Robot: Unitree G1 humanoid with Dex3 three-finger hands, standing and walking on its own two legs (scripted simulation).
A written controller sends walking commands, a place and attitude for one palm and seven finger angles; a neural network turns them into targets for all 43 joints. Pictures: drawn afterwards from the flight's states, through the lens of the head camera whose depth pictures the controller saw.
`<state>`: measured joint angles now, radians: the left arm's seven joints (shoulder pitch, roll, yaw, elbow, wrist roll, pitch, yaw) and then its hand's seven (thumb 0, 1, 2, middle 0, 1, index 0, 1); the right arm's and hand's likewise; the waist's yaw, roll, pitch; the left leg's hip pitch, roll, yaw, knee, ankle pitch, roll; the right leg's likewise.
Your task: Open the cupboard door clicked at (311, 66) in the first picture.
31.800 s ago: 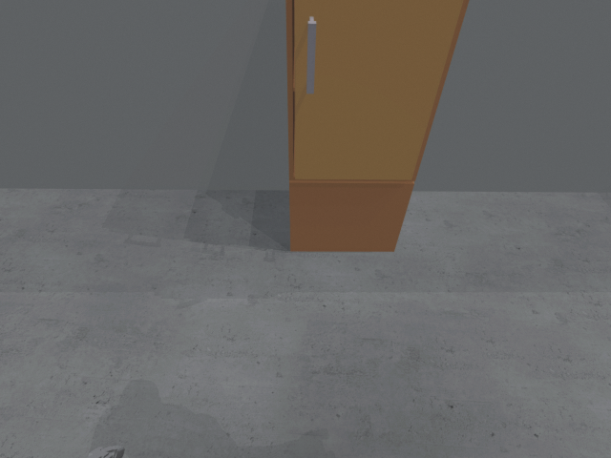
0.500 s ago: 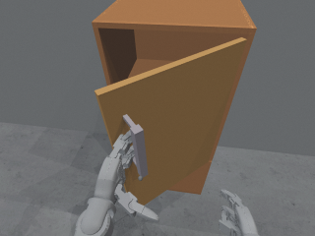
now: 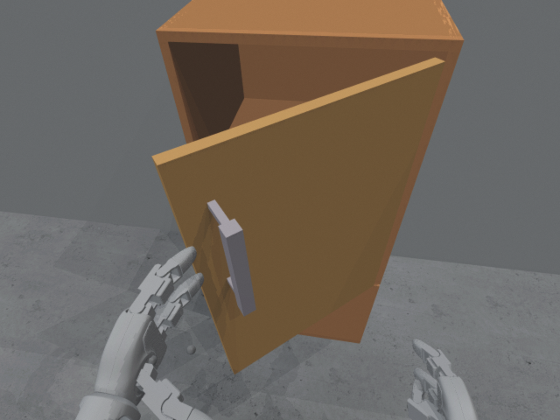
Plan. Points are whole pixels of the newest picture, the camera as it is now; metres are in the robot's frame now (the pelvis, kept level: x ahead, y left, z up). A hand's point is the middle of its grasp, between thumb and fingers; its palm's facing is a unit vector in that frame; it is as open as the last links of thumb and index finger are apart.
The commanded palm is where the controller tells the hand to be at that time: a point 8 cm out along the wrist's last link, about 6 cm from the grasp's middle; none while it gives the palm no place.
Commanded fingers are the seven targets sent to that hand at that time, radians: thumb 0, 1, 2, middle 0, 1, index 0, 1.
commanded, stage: slide the hand sideways off the handle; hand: left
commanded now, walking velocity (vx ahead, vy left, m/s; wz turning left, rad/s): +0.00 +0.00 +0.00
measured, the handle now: (232, 262) +0.29 +0.09 +0.12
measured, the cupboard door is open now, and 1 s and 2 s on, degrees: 42 42 42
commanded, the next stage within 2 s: draw the hand back to the body in 0.20 s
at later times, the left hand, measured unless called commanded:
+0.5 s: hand (137, 362) +0.16 +0.16 +0.12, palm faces -0.07 -0.99 -0.08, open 16.3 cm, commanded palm +0.13 +0.22 +0.13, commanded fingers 0.00 -0.50 0.30 -0.15 -0.30 -0.15 -0.30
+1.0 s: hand (78, 323) +0.18 +0.23 +0.15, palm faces +0.24 -0.92 -0.30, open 14.9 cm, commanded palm +0.14 +0.27 +0.17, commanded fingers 0.00 0.06 0.54 -0.17 -0.30 -0.17 -0.30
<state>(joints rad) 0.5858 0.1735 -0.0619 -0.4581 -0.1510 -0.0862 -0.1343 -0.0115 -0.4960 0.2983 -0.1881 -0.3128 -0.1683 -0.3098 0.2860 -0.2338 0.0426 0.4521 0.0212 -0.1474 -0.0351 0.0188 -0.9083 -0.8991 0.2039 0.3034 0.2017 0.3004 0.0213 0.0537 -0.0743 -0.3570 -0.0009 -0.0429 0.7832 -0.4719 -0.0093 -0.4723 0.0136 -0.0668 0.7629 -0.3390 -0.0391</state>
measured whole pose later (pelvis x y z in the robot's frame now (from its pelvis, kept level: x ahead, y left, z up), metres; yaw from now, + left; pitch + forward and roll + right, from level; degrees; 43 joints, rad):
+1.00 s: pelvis +0.01 +0.03 +0.02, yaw +0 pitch -1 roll -2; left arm 0.60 0.28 0.14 -0.55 -0.06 -0.03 0.06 -0.01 -0.25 0.40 -0.17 -0.30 -0.17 -0.30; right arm 0.27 -0.22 0.05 0.53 0.01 -0.23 -0.08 0.02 -0.91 -0.90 0.21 0.30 0.20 0.30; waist 0.05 0.05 -0.04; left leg -0.22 -0.02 -0.03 0.65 -0.42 0.03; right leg -0.32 0.00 -0.05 0.60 -0.27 0.00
